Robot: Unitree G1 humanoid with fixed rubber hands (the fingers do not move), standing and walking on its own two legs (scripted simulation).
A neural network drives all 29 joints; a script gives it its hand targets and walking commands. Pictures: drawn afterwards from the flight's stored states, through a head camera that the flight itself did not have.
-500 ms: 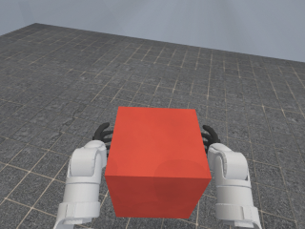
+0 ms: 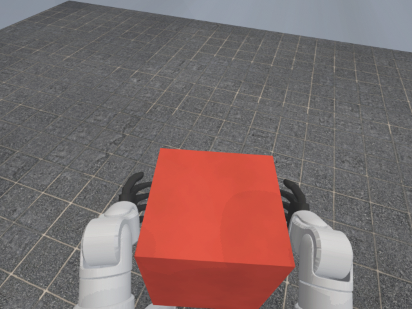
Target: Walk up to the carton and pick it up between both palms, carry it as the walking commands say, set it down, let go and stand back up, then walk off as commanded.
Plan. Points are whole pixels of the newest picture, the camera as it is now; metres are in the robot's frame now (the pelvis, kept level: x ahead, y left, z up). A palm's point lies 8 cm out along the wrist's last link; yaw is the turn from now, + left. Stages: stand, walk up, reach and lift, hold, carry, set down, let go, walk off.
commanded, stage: carry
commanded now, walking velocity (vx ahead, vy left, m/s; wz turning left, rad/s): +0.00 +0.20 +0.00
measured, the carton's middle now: (210, 233) +0.27 +0.00 +0.02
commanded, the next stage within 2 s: none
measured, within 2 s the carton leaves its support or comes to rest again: neither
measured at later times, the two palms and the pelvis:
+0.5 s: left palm (75, 230) +0.24 +0.23 +0.08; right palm (253, 239) +0.23 -0.07 +0.07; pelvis -0.03 +0.08 -0.01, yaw -2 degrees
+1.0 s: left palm (15, 248) +0.20 +0.31 +0.08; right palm (205, 256) +0.20 +0.01 +0.08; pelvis -0.07 +0.16 +0.00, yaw -2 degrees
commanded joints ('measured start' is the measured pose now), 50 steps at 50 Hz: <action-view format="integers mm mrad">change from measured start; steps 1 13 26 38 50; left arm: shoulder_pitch -457 -436 -488 -424 -521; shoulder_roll -880 -876 -873 -867 -890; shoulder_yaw -732 -751 -771 -710 -790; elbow -131 -146 -154 -185 -220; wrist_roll -411 -420 -447 -401 -460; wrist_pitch -19 -20 -17 -41 -23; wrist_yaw -254 -274 -281 -250 -274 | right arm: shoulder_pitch -463 -432 -448 -504 -468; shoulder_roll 896 883 911 895 900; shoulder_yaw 733 730 742 789 731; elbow -73 -119 -103 -172 -141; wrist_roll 394 350 365 431 367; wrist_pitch -7 -12 -19 -11 -21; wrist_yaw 242 234 239 245 241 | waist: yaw -1 -2 -15 3 3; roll -179 -169 162 -256 173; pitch -418 -396 -378 -357 -404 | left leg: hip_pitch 223 111 320 76 394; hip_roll -23 49 228 -5 188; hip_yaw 45 -7 -153 38 -89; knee -374 -209 -510 -149 -368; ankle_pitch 29 72 223 -61 492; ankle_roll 12 26 185 -25 124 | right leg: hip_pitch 279 251 8 384 124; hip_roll -215 -239 38 -237 38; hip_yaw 185 329 16 187 -7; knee -122 -266 169 -199 -48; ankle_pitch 479 64 -214 715 -26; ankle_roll -75 -39 8 -94 45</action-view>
